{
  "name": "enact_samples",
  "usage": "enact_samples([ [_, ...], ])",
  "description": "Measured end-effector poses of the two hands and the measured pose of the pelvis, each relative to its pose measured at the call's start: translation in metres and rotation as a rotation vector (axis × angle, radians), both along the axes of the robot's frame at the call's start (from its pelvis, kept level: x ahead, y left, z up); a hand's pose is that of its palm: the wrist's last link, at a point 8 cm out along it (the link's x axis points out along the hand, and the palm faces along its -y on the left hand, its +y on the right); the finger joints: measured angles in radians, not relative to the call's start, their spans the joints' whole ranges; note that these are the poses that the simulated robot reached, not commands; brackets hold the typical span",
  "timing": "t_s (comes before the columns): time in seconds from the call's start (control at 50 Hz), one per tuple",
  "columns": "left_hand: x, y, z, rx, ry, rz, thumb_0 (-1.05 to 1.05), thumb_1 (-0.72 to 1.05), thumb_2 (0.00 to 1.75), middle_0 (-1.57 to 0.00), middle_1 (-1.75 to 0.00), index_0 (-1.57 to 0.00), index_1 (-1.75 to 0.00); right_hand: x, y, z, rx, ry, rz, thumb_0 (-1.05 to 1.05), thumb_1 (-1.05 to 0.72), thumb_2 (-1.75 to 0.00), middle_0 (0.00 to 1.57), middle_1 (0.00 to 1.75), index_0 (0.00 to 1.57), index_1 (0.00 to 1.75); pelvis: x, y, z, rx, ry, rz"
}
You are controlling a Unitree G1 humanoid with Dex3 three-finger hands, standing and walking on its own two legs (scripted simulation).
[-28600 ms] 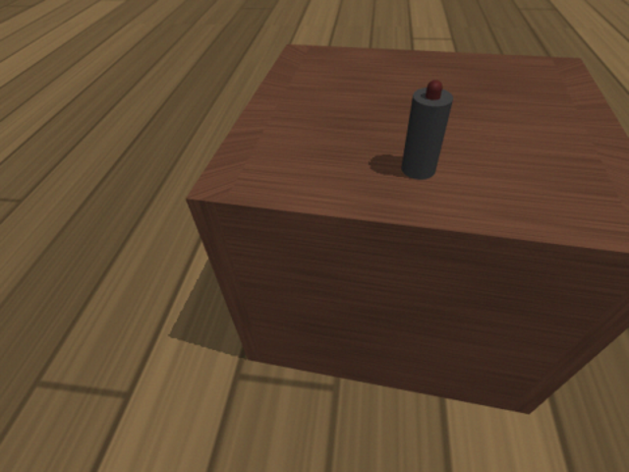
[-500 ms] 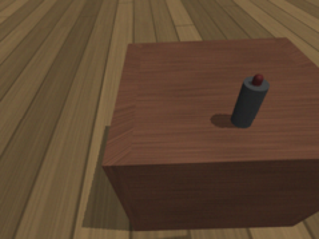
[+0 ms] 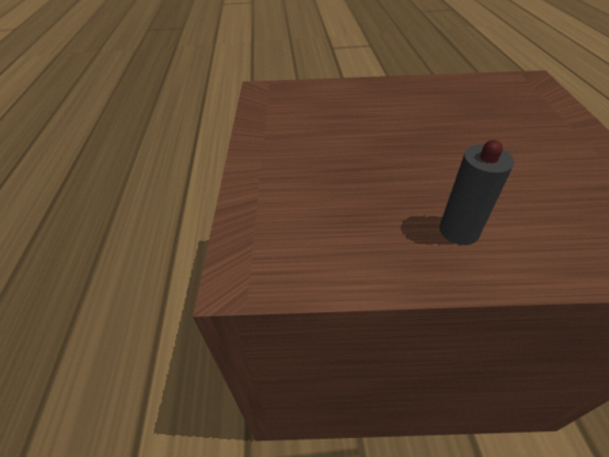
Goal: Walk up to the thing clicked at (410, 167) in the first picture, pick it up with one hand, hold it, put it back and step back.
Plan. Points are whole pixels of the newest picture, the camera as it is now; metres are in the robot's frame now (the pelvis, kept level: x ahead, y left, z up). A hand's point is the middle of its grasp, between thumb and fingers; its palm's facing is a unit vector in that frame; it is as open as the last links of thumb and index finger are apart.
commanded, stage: stand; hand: right
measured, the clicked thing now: (475, 191) +0.51 -0.25 +0.06
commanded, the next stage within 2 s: step back in 0.68 s
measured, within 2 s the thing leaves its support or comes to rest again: neither
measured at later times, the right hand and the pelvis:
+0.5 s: hand out of the picture +0.08 -0.25 -0.16, palm faces -0.04 +0.94 -0.35, open 7.3 cm; pelvis +0.01 +0.00 +0.00, yaw +0 degrees
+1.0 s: hand out of the picture +0.07 -0.28 -0.17, palm faces -0.01 +0.92 -0.39, open 7.3 cm; pelvis -0.05 +0.00 -0.02, yaw +1 degrees
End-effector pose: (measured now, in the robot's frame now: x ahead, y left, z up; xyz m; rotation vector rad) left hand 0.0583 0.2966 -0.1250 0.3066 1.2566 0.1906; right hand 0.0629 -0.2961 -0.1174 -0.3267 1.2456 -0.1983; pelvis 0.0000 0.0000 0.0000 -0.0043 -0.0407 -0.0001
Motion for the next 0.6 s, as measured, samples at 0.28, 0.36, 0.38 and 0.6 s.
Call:
enact_samples([
  [0.28, 0.0, 0.001, 0.0, 0.004, 0.009, 0.004, 0.01, 0.9, 0.9, -0.2, -0.3, -0.2, -0.3, 0.003, 0.001, -0.001, 0.003, 0.006, 0.002, 0.0, -0.91, -0.9, 0.21, 0.3, 0.21, 0.3, 0.003, 0.0, 0.0, 0.0, 0.003, 0.001],
  [0.36, 0.002, 0.001, 0.0, 0.003, 0.006, 0.003, 0.01, 0.9, 0.9, -0.2, -0.3, -0.2, -0.29, 0.006, 0.001, -0.001, 0.003, 0.002, 0.005, 0.0, -0.91, -0.9, 0.21, 0.3, 0.21, 0.3, 0.004, 0.0, 0.0, 0.0, 0.005, 0.002],
  [0.38, 0.002, 0.001, 0.0, 0.003, 0.006, 0.003, 0.01, 0.9, 0.9, -0.2, -0.3, -0.2, -0.29, 0.006, 0.001, -0.001, 0.003, 0.002, 0.006, 0.0, -0.91, -0.9, 0.21, 0.3, 0.21, 0.3, 0.004, 0.0, 0.0, 0.0, 0.005, 0.002],
  [0.6, 0.006, 0.0, 0.001, 0.003, -0.002, 0.005, 0.01, 0.9, 0.9, -0.2, -0.3, -0.2, -0.29, 0.013, 0.001, -0.001, 0.003, -0.01, 0.011, 0.0, -0.91, -0.9, 0.21, 0.3, 0.21, 0.3, 0.006, 0.0, 0.0, 0.001, 0.006, 0.004],
])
